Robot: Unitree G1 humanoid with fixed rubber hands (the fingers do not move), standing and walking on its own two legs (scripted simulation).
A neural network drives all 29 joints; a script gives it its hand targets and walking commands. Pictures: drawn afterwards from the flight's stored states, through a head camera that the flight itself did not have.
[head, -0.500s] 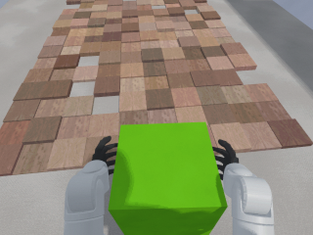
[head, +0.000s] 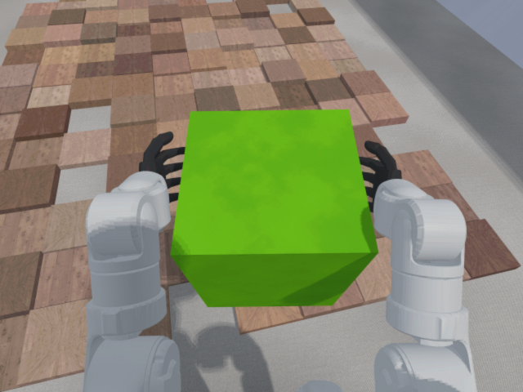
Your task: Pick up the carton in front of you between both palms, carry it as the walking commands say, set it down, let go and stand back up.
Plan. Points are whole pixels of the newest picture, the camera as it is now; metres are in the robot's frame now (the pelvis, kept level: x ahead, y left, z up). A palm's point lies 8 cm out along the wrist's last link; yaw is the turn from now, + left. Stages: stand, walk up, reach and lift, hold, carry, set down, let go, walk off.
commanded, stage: carry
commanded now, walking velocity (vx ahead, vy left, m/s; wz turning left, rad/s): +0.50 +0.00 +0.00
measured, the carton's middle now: (269, 220) +0.36 -0.01 +0.06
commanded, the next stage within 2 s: none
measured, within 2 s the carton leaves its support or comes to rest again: neither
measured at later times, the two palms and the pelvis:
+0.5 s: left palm (168, 50) +0.71 +0.17 +0.13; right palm (317, 45) +0.74 -0.13 +0.13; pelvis +0.32 -0.02 +0.02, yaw +0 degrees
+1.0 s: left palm out of the picture +1.08 +0.17 +0.20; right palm out of the picture +1.07 -0.13 +0.19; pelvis +0.68 +0.04 +0.03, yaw -1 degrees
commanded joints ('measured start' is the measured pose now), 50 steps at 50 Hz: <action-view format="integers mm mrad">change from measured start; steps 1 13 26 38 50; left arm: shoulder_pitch -722 -912 -969 -827 -796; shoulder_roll -893 -1006 -1043 -950 -894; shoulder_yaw -651 -486 -645 -573 -525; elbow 6 326 -131 56 183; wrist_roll -407 -369 -482 -323 -300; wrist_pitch -2 30 -32 1 10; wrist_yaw -194 -206 -202 -208 -208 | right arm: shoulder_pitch -857 -1053 -898 -1039 -1045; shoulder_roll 874 976 888 1005 990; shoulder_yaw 644 470 475 658 560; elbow -104 194 -49 -107 126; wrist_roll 502 413 237 472 448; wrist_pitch -15 20 -39 -14 27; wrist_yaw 265 253 172 261 276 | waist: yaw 7 34 136 -64 147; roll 132 167 -134 43 -152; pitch -486 -452 -540 -547 -570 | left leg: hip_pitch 480 526 -167 733 -446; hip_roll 270 143 -47 241 -14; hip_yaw -338 -56 -138 -556 -302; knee -206 96 103 -127 828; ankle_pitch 229 749 -25 447 -314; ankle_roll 100 15 -77 91 -44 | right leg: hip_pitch -173 136 700 -233 985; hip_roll -29 126 -119 57 -301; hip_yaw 23 -194 51 28 390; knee -47 -786 -804 -234 -777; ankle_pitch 56 341 493 -167 731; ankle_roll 1 -19 -87 37 -297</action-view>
